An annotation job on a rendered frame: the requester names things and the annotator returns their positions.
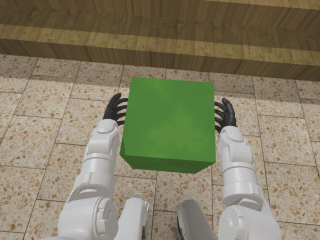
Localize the left robot shin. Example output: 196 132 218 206
124 193 144 206

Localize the robot right upper arm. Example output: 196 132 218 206
217 205 282 240

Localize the right robot hand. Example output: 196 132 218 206
214 98 237 134

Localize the robot left upper arm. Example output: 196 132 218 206
39 196 119 240

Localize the robot shin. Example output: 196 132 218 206
181 195 200 240
124 193 144 206

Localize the right robot shin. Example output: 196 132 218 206
181 195 200 240

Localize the left robot forearm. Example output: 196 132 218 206
57 119 120 236

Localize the right robot forearm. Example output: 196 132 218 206
216 126 282 237

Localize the carton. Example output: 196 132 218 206
119 76 216 174

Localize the left robot hand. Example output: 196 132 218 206
103 93 128 126

